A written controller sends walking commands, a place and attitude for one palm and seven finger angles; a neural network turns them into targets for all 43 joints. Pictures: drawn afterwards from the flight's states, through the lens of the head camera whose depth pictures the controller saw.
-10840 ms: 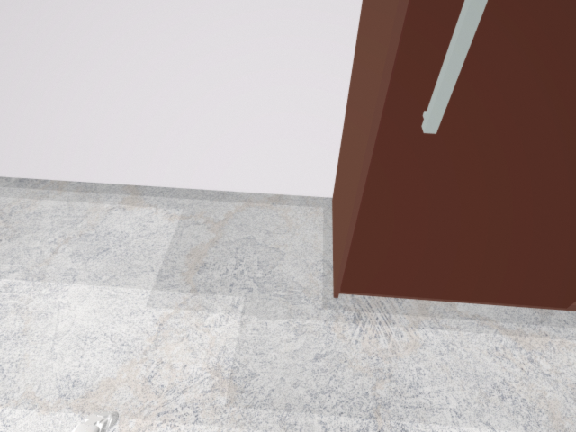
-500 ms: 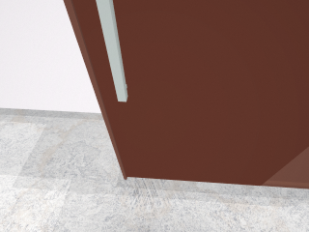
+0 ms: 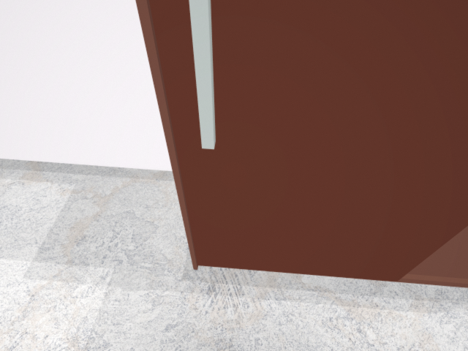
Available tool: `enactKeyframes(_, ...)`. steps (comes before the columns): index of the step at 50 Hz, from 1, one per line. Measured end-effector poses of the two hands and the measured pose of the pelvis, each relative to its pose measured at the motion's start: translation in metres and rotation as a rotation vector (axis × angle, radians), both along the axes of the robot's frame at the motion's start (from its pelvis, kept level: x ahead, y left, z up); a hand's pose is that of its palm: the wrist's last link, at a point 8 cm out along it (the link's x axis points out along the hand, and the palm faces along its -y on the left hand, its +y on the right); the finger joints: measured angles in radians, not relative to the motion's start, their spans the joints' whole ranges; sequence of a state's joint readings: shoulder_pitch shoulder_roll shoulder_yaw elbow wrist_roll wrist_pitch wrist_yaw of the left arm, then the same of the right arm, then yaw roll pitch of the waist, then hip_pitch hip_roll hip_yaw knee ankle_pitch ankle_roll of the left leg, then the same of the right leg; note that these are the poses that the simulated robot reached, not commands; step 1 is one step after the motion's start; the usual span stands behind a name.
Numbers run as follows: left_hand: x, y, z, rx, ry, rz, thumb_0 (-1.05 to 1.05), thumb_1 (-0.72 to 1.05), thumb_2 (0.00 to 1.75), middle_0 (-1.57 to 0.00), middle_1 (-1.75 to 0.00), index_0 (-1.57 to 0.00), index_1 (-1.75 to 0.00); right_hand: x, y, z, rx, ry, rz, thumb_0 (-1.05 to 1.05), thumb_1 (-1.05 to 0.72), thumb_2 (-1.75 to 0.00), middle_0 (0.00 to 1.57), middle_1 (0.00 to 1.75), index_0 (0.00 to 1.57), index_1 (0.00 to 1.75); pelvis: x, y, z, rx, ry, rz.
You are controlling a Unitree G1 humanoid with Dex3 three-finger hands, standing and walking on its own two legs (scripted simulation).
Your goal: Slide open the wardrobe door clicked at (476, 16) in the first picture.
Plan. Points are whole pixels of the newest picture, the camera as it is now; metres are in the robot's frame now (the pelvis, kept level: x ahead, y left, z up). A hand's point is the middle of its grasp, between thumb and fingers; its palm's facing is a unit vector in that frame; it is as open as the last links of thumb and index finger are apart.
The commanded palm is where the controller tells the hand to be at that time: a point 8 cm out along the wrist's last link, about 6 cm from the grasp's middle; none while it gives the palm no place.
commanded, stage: look again from close up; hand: left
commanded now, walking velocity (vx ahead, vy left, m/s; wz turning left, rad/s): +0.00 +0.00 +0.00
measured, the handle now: (206, 76) +0.53 +0.09 +0.20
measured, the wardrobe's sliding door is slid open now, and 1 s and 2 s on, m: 0.00 0.00 0.00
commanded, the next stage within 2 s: raise the hand with hooked fingers in 0.26 s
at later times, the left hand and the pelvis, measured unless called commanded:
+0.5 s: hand (140, 340) +0.15 +0.17 -0.07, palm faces +0.26 -0.95 -0.17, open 7.5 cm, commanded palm +0.10 +0.22 -0.04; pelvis +0.00 -0.02 +0.00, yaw +1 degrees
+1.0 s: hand (119, 315) +0.16 +0.18 +0.05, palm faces +0.08 -0.99 -0.11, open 9.9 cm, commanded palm +0.14 +0.24 +0.05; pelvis -0.02 -0.06 -0.05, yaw +3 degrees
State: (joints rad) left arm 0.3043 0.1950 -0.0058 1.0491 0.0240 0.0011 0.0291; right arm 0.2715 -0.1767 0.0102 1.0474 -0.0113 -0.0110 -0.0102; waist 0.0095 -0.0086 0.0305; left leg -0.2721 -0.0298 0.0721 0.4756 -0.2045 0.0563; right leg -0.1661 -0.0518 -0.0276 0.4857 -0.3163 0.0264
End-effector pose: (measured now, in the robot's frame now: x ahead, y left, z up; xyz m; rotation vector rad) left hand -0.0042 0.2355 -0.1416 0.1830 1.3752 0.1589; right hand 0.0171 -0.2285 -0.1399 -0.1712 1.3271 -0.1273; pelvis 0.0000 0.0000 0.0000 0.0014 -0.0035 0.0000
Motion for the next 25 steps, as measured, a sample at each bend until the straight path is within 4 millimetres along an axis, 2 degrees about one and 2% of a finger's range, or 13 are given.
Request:
enactKeyframes(5,-0.016,-0.004,0.001,-0.004,0.049,0.012,0.00,0.91,0.90,-0.20,-0.29,-0.20,-0.30,-0.003,-0.002,0.000,0.002,0.023,0.001,0.01,-0.91,-0.90,0.20,0.30,0.20,0.30,0.001,-0.002,0.001,0.001,0.002,0.001)
enactKeyframes(9,-0.021,-0.009,0.000,-0.012,0.066,0.017,0.00,0.91,0.90,-0.20,-0.29,-0.20,-0.30,0.001,-0.006,0.000,-0.001,0.022,0.001,0.01,-0.91,-0.90,0.20,0.30,0.20,0.30,0.003,-0.005,0.001,0.001,-0.001,0.000)
enactKeyframes(19,-0.003,-0.022,-0.002,-0.026,0.025,-0.002,0.00,0.91,0.90,-0.20,-0.29,-0.20,-0.30,0.018,-0.017,0.002,-0.012,-0.015,0.015,0.01,-0.91,-0.90,0.20,0.30,0.20,0.30,0.005,-0.013,0.002,0.002,-0.009,0.005)
enactKeyframes(20,0.010,-0.020,0.004,-0.027,-0.038,0.050,0.00,0.91,0.90,-0.20,-0.30,-0.20,-0.30,0.023,-0.018,0.005,-0.015,-0.053,0.022,0.01,-0.91,-0.90,0.20,0.30,0.20,0.30,0.005,-0.014,0.001,0.002,-0.004,0.011)
enactKeyframes(21,0.032,-0.018,0.016,-0.010,-0.171,0.087,0.01,0.90,0.90,-0.20,-0.30,-0.21,-0.30,0.030,-0.020,0.009,-0.026,-0.121,0.031,0.01,-0.91,-0.90,0.20,0.30,0.20,0.30,0.005,-0.016,0.000,0.009,0.003,0.008)
enactKeyframes(23,0.081,-0.014,0.050,0.043,-0.460,0.107,0.01,0.90,0.90,-0.20,-0.30,-0.21,-0.31,0.046,-0.025,0.016,-0.039,-0.260,0.032,0.01,-0.91,-0.90,0.20,0.30,0.20,0.30,0.004,-0.020,-0.002,0.025,0.013,0.003)
enactKeyframes(25,0.127,-0.018,0.088,0.047,-0.713,0.108,0.01,0.88,0.89,-0.20,-0.31,-0.20,-0.32,0.064,-0.030,0.023,-0.042,-0.389,0.021,0.01,-0.91,-0.90,0.20,0.30,0.20,0.30,0.002,-0.023,-0.005,0.026,0.018,0.014)
